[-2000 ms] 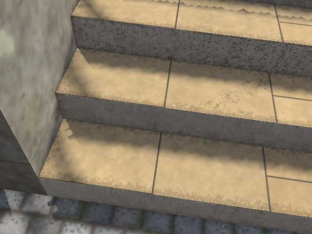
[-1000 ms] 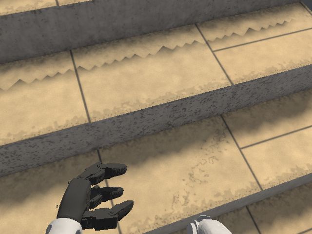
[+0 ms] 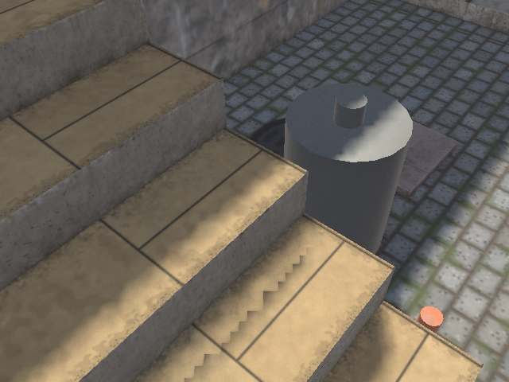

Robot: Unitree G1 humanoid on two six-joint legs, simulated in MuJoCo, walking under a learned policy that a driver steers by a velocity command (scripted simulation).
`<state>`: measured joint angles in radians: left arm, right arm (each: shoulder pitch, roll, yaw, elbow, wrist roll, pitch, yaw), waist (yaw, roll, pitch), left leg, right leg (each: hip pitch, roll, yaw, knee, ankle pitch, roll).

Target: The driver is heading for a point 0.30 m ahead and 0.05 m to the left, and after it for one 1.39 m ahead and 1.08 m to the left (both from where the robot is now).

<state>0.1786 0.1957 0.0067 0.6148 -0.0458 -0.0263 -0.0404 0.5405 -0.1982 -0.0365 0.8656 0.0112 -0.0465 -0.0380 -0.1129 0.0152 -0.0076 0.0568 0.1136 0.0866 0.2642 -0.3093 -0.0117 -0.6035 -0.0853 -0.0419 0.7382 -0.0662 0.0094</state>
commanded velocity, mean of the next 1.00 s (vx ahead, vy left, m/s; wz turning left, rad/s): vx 0.43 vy -0.01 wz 0.40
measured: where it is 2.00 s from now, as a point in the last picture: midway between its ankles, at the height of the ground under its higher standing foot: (151, 259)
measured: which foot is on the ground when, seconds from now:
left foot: down 0.00-0.08, up 0.10-0.56, down 0.58-1.00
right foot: up 0.00-0.06, down 0.08-0.60, up 0.62-1.00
